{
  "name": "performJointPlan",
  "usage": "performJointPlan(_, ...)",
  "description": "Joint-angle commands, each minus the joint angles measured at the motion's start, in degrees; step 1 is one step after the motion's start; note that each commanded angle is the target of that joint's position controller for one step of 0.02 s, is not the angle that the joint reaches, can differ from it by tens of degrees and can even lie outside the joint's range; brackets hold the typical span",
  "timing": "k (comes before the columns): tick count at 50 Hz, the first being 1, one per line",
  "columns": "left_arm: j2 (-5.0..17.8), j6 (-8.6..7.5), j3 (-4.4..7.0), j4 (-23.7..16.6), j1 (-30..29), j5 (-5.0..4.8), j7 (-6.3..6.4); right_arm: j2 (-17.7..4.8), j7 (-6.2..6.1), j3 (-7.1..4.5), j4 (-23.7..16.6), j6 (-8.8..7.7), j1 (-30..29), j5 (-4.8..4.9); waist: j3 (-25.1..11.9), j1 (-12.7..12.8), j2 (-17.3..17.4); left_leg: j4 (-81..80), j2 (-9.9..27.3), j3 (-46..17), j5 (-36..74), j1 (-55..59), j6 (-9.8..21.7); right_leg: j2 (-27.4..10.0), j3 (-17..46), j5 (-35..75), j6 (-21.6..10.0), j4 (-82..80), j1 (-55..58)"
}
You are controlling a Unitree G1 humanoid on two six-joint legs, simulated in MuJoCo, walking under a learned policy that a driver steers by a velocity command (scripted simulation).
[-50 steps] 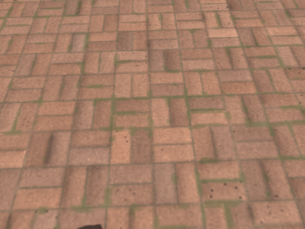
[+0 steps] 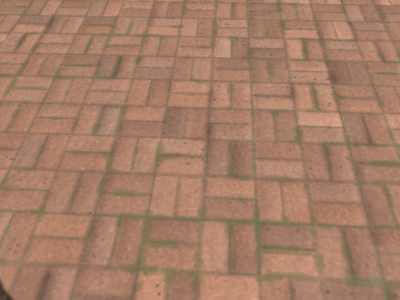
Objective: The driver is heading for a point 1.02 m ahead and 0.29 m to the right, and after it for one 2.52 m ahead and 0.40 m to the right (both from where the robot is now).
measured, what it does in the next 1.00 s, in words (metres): walks ahead, turning right: left foot, then right foot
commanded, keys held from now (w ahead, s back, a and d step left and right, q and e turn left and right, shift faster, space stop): w+shift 0.10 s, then w+e+shift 0.80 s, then w+shift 0.02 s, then w+q+shift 0.08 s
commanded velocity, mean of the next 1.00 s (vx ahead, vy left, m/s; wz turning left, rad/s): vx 0.99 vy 0.00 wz -0.63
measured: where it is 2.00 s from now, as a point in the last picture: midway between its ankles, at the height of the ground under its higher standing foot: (325, 66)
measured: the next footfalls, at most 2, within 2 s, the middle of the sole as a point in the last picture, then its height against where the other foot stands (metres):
left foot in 0.30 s outside the picture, level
right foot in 0.76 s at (262, 206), level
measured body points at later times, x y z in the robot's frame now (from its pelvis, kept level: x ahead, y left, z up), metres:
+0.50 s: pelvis +0.46 -0.01 +0.00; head +0.48 -0.01 +0.45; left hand +0.64 +0.24 -0.11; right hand +0.42 -0.29 -0.12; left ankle +0.46 +0.10 -0.73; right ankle +0.42 -0.12 -0.63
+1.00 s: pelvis +0.89 -0.22 +0.00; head +0.91 -0.23 +0.45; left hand +1.04 +0.03 -0.13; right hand +0.93 -0.53 -0.07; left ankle +1.12 -0.14 -0.66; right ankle +0.83 -0.18 -0.73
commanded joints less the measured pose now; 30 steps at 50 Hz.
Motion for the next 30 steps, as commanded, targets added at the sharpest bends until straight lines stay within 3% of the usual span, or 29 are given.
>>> performJointPlan(1,4.36,-2.39,0.78,-0.81,1.39,-1.04,0.13,-1.56,1.15,0.08,-5.22,1.12,-2.92,-0.74,6.53,-1.71,-5.74,-1.34,4.91,-0.73,3.62,-15.25,-1.68,-15.09,20.6,-13.41,-7.85,-24.56,0.47)
performJointPlan(4,4.36,-3.34,0.62,0.32,4.07,-1.33,-0.21,-2.36,1.33,0.59,-9.48,1.0,-13.54,-0.23,10.38,-0.38,-3.62,-14.99,4.88,2.95,12.31,-18.03,-3.04,-11.5,12.27,-0.26,-7.82,-28.37,-0.37)
performJointPlan(6,4.03,-4.1,0.4,1.08,6.08,-2.2,-0.04,-1.24,2.01,1.38,-11.25,0.44,-18.32,-0.1,10.27,0.6,-2.34,-27.42,3.32,5.7,21.49,-9.15,-2.74,-9.64,8.57,10.36,-6.91,-30.31,-2.82)
performJointPlan(8,6.09,-4.51,0.6,2.11,8.24,-2.75,0.42,-0.73,2.19,1.72,-12.25,0.23,-21.11,0.28,10.01,1.2,-2.2,-34.35,1.29,6.69,27.08,-2.17,-2.16,-11.41,9.08,21.41,-7.09,-32.66,-0.28)
performJointPlan(10,8.42,-4.07,0.96,2.79,9.0,-2.49,0.8,-2.13,1.36,1.39,-12.81,0.28,-21.79,0.25,7.71,1.16,-2.58,-38.75,-0.88,6.81,25.83,-0.51,-1.85,-12.3,9.35,35.5,-6.61,-28.61,9.33)
performJointPlan(12,11.54,-3.3,1.48,3.38,9.36,-1.58,1.29,-5.18,-0.07,0.22,-12.15,0.28,-17.18,0.01,1.11,-1.24,-5.34,-39.62,-5.29,7.07,15.64,5.85,-1.25,-13.25,10.23,58.66,-5.04,-16.56,18.42)
performJointPlan(13,12.9,-2.55,1.76,3.82,9.44,-0.62,1.68,-7.53,-0.98,-0.78,-10.33,0.15,-9.86,0.16,-3.81,-4.63,-7.11,-39.27,-6.67,6.11,8.62,13.42,-0.62,-13.68,10.85,63.6,-4.41,-5.85,19.55)
performJointPlan(14,13.49,-1.73,2.01,3.78,7.93,-0.15,1.93,-9.38,-1.96,-1.75,-7.11,-0.12,1.45,0.16,-9.07,-10.18,-6.91,-41.38,-5.79,5.72,5.85,25.93,-0.44,-12.21,10.24,57.72,-3.95,9.28,14.83)
performJointPlan(15,8.9,-1.8,1.1,2.51,8.38,0.42,1.84,-13.84,-3.23,-3.2,-5.4,-0.32,11.41,-1.15,-16.12,-12.54,-3.97,-38.43,5.07,-4.56,-9.05,40.48,0.01,-9.36,9.61,41.07,-4.3,27.78,2.98)
performJointPlan(16,-2.8,-2.09,-1.36,-0.05,17.29,-2.95,0.84,-18.18,-3.06,-4.65,-5.3,-0.8,11.56,-3.46,-25.87,-4.5,14.66,-46.62,23.68,-37.05,-31.12,57.09,6.65,-0.98,9.06,-8.49,-2.64,50.37,-20.01)
performJointPlan(17,4.35,-2.05,-0.12,-0.63,10.06,-3.32,1.14,-13.91,-2.25,-4.34,-6.15,-0.46,8.4,-1.93,-24.16,-6.6,9.22,-56.84,21.83,-45.92,-36.78,51.62,5.33,-1.91,11.79,-7.05,-4.15,55.04,-24.69)
performJointPlan(18,6.13,-1.74,0.62,-2.08,2.95,-2.96,1.19,-10.04,-2.12,-3.55,-5.82,-0.87,2.64,-1.65,-12.45,-5.05,5.0,-56.58,19.01,-33.13,-28.4,42.43,3.39,-5.34,11.11,-0.48,-4.35,53.63,-27.9)
performJointPlan(19,5.66,-1.39,0.45,-2.26,0.71,-2.4,0.81,-7.07,-1.85,-3.05,-5.33,-1.23,0.61,-1.58,-7.84,-3.97,-0.47,-56.74,17.65,-24.83,-16.62,34.95,2.76,-7.47,10.83,2.05,-4.22,51.09,-26.6)
performJointPlan(20,4.53,-0.7,0.47,-2.31,-0.35,-1.77,0.22,-5.55,-2.02,-2.67,-4.36,-1.4,0.42,-1.53,-4.58,-2.73,-1.08,-57.89,15.52,-17.7,-9.21,29.53,1.54,-8.94,10.69,2.44,-3.98,49.68,-25.1)
performJointPlan(21,3.02,0.4,0.32,-2.97,0.55,-0.97,-0.37,-3.75,-2.1,-2.09,-2.99,-1.7,1.16,-1.1,-3.13,-0.65,1.23,-58.89,14.86,-12.79,-6.23,25.06,0.93,-9.77,10.39,2.25,-3.29,49.1,-23.27)
performJointPlan(22,1.59,1.49,0.11,-3.56,-0.34,-0.63,-0.8,-2.31,-1.84,-1.73,-1.89,-2.15,1.79,-0.55,-1.6,0.33,1.29,-60.04,14.24,-8.89,-4.41,22.83,0.29,-10.84,10.22,1.85,-2.88,48.7,-23.38)
performJointPlan(23,0.48,2.36,-0.04,-4.75,-2.52,-0.46,-1.22,-1.51,-1.69,-1.6,-0.78,-2.55,2.27,0.43,0.49,0.86,1.15,-61.42,12.86,-4.44,-2.35,21.63,-1.02,-11.76,9.84,2.43,-2.58,48.13,-25.24)
performJointPlan(24,-0.1,3.08,-0.28,-6.19,-4.13,-0.34,-1.68,-2.42,-1.49,-1.73,-0.41,-3.01,2.27,0.83,1.83,1.66,2.33,-62.5,13.88,-1.4,0.32,20.61,-1.15,-12.46,9.05,3.37,-2.05,47.33,-27.35)
performJointPlan(27,0.04,3.66,-0.99,-9.81,-11.77,-0.32,-2.7,-1.95,-1.27,-1.57,0.01,-3.94,0.97,0.4,6.15,2.7,1.69,-65.52,9.46,10.6,9.91,16.42,-2.51,-11.94,5.5,12.58,-1.52,39.83,-28.74)
performJointPlan(30,1.54,3.47,-1.37,-12.24,-17.6,-0.5,-3.59,-4.84,-1.82,-2.0,0.22,-4.41,1.71,0.44,9.08,2.77,-0.94,-67.72,8.21,18.08,20.37,17.93,-2.95,-10.4,0.32,19.05,-3.25,24.08,-25.16)
Velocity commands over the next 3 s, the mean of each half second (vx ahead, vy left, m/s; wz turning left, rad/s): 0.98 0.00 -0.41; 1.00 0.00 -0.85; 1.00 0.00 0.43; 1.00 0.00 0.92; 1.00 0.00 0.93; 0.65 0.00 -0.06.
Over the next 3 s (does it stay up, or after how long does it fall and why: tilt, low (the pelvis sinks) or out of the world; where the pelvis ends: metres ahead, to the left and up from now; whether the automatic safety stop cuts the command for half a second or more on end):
stays up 2.53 -0.42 -0.01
